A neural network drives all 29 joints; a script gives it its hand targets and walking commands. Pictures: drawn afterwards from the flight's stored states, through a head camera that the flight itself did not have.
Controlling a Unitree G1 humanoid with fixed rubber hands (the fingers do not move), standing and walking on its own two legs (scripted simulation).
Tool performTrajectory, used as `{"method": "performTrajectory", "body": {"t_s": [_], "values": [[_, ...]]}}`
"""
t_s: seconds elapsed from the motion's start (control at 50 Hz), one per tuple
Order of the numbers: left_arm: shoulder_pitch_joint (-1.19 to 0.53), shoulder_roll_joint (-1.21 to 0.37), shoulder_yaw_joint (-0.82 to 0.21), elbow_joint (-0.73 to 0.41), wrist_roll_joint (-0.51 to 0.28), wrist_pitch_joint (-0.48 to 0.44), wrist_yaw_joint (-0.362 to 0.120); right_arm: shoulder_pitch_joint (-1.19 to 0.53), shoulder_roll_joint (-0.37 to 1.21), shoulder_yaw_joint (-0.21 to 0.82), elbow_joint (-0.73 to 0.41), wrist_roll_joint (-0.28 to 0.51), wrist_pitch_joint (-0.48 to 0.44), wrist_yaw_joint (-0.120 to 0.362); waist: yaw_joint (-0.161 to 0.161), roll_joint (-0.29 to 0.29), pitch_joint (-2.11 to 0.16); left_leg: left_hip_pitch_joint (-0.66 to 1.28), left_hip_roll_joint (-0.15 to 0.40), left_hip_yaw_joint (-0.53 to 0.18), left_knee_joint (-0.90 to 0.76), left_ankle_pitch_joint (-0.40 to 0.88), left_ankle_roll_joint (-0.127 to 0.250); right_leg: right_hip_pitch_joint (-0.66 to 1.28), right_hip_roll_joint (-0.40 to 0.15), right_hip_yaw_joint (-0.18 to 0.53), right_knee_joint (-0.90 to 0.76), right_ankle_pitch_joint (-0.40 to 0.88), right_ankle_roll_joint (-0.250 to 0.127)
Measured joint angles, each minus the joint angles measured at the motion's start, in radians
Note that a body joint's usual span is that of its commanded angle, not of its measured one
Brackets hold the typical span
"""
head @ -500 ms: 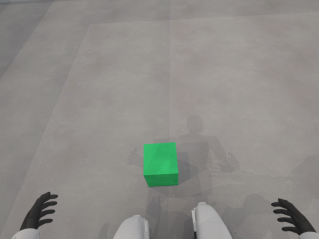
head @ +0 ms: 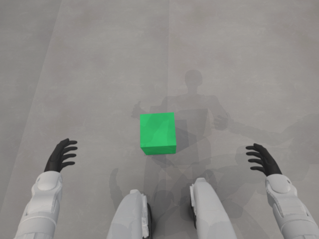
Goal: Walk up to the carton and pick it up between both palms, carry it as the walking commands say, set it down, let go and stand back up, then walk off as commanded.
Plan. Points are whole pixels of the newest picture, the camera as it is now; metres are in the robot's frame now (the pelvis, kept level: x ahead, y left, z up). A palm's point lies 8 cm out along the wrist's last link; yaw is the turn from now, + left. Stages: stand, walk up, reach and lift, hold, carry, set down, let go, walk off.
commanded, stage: reach and lift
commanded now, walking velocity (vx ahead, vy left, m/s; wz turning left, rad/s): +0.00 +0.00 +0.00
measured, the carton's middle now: (159, 135) +0.49 +0.03 -0.60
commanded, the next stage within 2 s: none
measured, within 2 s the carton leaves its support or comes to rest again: neither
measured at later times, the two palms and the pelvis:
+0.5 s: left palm (83, 125) +0.41 +0.24 -0.11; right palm (243, 129) +0.36 -0.24 -0.15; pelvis -0.02 -0.01 -0.02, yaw +1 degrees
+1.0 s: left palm (100, 94) +0.52 +0.20 -0.14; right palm (213, 98) +0.49 -0.18 -0.18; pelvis -0.02 -0.01 -0.04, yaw +2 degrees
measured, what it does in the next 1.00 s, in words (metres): stands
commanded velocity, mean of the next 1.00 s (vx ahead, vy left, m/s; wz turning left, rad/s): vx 0.00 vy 0.00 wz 0.00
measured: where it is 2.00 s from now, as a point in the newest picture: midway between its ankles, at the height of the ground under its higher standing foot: (172, 224)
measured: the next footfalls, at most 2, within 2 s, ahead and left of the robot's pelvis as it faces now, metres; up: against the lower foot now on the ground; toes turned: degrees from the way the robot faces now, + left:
none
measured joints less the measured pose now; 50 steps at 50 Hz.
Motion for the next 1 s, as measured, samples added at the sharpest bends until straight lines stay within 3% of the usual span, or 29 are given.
{"method": "performTrajectory", "body": {"t_s": [0.16,0.44,0.84,1.0], "values": [[-0.140,0.000,0.026,0.002,0.000,-0.002,0.001,-0.129,0.019,0.000,0.008,0.000,0.007,-0.038,0.000,-0.022,-0.053,-0.189,-0.002,-0.003,0.000,0.038,-0.001,-0.188,0.000,0.000,0.000,0.037,0.000],[-0.421,0.000,0.069,0.027,-0.004,0.042,0.000,-0.422,0.033,-0.002,0.049,0.000,0.045,-0.062,0.000,-0.044,-0.140,-0.495,-0.005,-0.008,0.012,0.093,-0.009,-0.486,0.000,0.000,0.000,0.096,-0.002],[-0.871,0.000,0.152,0.164,-0.010,0.104,-0.012,-0.847,0.104,-0.086,0.121,0.000,0.115,-0.091,0.000,-0.059,-0.161,-0.722,-0.007,-0.011,0.013,0.131,-0.010,-0.712,0.000,0.001,0.000,0.135,-0.006],[-0.989,0.000,0.169,0.169,-0.010,0.114,-0.013,-0.972,0.145,-0.121,0.123,0.000,0.122,-0.092,0.000,-0.059,-0.160,-0.794,-0.008,-0.012,0.013,0.133,-0.012,-0.784,0.000,0.001,0.000,0.136,-0.007]]}}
